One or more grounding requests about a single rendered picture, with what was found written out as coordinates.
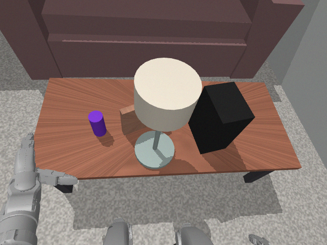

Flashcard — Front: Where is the left robot arm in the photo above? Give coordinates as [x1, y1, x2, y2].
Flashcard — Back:
[0, 171, 41, 245]

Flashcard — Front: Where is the coffee table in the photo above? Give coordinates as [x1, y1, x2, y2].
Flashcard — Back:
[34, 78, 301, 193]

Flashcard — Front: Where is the left robot hand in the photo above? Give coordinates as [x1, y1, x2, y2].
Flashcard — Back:
[14, 132, 78, 186]

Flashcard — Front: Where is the sofa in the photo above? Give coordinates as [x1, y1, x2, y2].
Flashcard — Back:
[0, 0, 305, 80]

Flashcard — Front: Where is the right robot hand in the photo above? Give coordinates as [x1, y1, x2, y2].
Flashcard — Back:
[248, 234, 270, 245]

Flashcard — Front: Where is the desk lamp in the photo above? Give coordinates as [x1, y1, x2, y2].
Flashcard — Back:
[134, 58, 202, 169]

